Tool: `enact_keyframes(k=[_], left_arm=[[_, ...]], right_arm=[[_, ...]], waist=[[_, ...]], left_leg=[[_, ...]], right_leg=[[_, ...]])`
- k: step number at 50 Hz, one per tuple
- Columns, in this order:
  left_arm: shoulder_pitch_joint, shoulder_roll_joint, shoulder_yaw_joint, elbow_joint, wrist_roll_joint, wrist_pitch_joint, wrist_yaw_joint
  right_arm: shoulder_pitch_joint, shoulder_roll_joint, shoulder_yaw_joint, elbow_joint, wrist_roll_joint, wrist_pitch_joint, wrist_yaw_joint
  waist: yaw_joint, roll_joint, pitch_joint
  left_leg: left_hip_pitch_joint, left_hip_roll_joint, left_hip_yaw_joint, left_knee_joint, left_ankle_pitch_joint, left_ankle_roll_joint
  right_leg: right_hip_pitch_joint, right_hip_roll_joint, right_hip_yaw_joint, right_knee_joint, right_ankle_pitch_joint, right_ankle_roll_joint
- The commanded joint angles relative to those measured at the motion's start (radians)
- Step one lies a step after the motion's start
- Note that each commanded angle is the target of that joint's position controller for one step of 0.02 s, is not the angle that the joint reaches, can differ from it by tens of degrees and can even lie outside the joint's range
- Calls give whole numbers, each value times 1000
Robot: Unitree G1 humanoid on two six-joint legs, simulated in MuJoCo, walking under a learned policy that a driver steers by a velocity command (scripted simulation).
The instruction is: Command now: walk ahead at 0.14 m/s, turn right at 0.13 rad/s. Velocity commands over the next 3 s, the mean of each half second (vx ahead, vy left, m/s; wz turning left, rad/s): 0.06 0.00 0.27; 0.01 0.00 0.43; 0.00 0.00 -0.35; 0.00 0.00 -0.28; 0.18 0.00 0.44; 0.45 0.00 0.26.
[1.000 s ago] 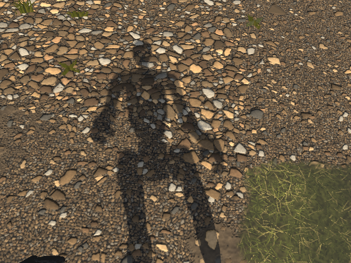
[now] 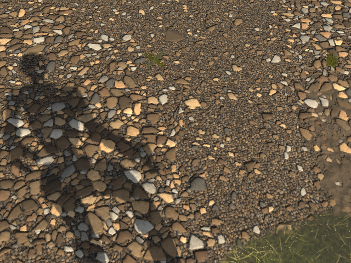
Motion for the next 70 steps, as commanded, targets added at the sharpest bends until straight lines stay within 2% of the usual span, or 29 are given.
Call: enact_keyframes(k=[1,6,7,8,9,11,14,20,22,23,24,25,26,28,36,41,46,48,49,50,51,53,55,60,64,65,67,68,70], left_arm=[[80,-13,-15,-34,15,-11,-8],[11,60,8,-51,21,-22,-6],[14,118,20,-68,29,-22,6],[0,173,33,-86,32,-8,19],[-7,135,28,-71,24,4,18],[-29,108,28,-69,20,4,13],[-47,113,32,-61,18,-14,18],[-164,104,42,-36,-2,-12,14],[-160,91,41,-16,-19,-6,16],[-92,57,36,11,-10,-3,13],[-95,6,16,-28,37,1,12],[-201,42,26,-55,22,-5,22],[-203,72,36,-47,3,-5,28],[-165,87,50,-7,10,-4,41],[-146,45,40,9,0,-23,27],[-130,54,37,22,-4,-35,12],[-89,50,27,39,-8,-50,-10],[-43,7,9,65,5,-59,-25],[-55,25,6,64,21,-61,-27],[-76,97,13,44,28,-61,-24],[-135,94,4,46,34,-60,-26],[-135,91,8,46,12,-63,-33],[-113,132,15,53,1,-68,-30],[-84,138,22,40,-16,-41,-4],[-107,125,25,1,-23,-16,3],[-104,115,22,-7,-24,-13,2],[-74,94,19,-10,-20,-10,-6],[-71,135,36,-8,-17,-8,-9],[-45,119,41,8,-24,8,-16]], right_arm=[[-73,-128,-23,-36,13,-10,5],[-36,-153,-16,10,44,2,20],[-2,-129,-7,9,27,-1,21],[81,-102,1,16,7,-5,26],[82,-81,9,12,22,5,18],[18,-134,-10,-4,32,32,2],[62,-155,-35,-4,33,80,-7],[75,-114,-38,-30,33,110,9],[125,-121,-48,-19,27,109,20],[120,-167,-62,-30,17,104,13],[105,-309,-91,-73,14,98,-8],[139,-309,-82,-87,-34,77,4],[105,-283,-75,-87,-34,57,7],[18,-224,-61,-96,14,50,-8],[43,-209,-55,-117,26,75,-47],[12,-215,-59,-133,19,87,-42],[-26,-171,-37,-126,12,96,-31],[-41,-104,-7,-104,14,93,-28],[15,-83,0,-77,0,83,-25],[81,-91,-2,-61,-27,73,-22],[104,-97,-7,-54,-26,67,-21],[-11,-162,-24,-57,-21,65,-32],[-36,-155,-29,-68,-10,74,-44],[-15,-119,-37,-62,3,58,-44],[22,-142,-57,-54,6,52,-35],[36,-163,-65,-53,4,55,-36],[38,-194,-70,-63,-10,54,-40],[27,-174,-59,-81,-13,49,-46],[-43,-164,-52,-96,5,46,-55]], waist=[[45,141,-195],[52,122,-148],[38,64,-178],[-5,-73,-216],[7,-160,-240],[36,-163,-165],[30,-161,-135],[-6,-124,-156],[-31,-83,-158],[-9,65,-123],[23,389,-83],[-61,308,-141],[-38,209,-122],[1,136,-105],[-7,150,-146],[-13,179,-130],[-11,176,-158],[33,147,-158],[8,103,-154],[-51,-35,-154],[-97,-110,-124],[-23,-101,-77],[-9,-128,-65],[9,-104,-104],[10,11,-122],[13,83,-119],[10,261,-116],[4,218,-116],[42,99,-85]], left_leg=[[31,222,-124,-87,610,195],[-10,172,-195,-1,271,109],[-57,129,-192,52,111,49],[-167,47,-135,129,-196,-6],[-165,21,-60,192,-267,-38],[-206,12,-36,308,-257,-57],[-245,46,-72,609,-440,-81],[-72,54,-9,368,-206,-64],[41,8,26,174,-46,-21],[96,51,-94,54,128,23],[171,324,-504,-33,455,178],[113,400,-619,-82,412,315],[113,356,-541,-78,329,291],[134,271,-437,-51,234,194],[212,202,-422,-42,232,185],[128,186,-470,-37,138,195],[105,188,-481,16,259,187],[50,146,-429,33,207,131],[20,106,-388,41,104,80],[-7,19,-296,128,-79,29],[44,-15,-232,76,-169,-18],[77,-19,-201,85,-91,-45],[53,-22,-185,110,-70,-41],[20,-35,-135,138,-86,-43],[105,25,-174,70,-5,3],[143,86,-237,22,32,44],[202,347,-460,-67,262,215],[181,425,-492,-72,378,281],[143,357,-342,-54,357,227]], right_leg=[[224,-19,-2,-207,154,-9],[435,12,-17,-568,380,-71],[532,-96,75,-554,588,-108],[637,-236,155,-495,720,-187],[576,-275,192,-534,553,-254],[504,-259,201,-580,424,-257],[425,-341,196,-610,579,-317],[358,-276,5,-559,517,-249],[314,-240,-55,-455,378,-184],[220,-170,-138,-300,183,-101],[-53,-13,-198,3,-257,16],[-87,38,-23,177,-342,2],[-107,16,17,235,-270,-16],[-128,-14,33,206,-111,-24],[-64,30,42,-5,44,29],[60,36,40,-167,33,32],[216,17,8,-316,33,5],[389,2,-3,-588,262,-24],[459,-40,54,-623,388,-47],[479,-151,186,-607,583,-100],[354,-190,219,-601,508,-194],[291,-121,216,-633,258,-177],[296,-123,260,-634,266,-177],[336,-121,341,-575,354,-218],[238,-31,287,-469,313,-170],[176,18,224,-393,243,-136],[30,96,63,-104,-136,-65],[-10,59,56,119,-265,-40],[-16,8,58,190,-187,-17]])
Next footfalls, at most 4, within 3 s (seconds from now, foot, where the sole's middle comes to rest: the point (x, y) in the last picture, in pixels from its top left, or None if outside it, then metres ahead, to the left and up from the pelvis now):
0.14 right None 0.14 -0.14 -0.78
0.46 left None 0.08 0.11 -0.78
0.98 right None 0.17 -0.09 -0.78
1.62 right None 0.14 -0.14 -0.78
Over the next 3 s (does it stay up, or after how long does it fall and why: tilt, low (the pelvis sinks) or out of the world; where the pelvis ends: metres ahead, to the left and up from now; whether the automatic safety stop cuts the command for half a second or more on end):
stays up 0.36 0.06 -0.01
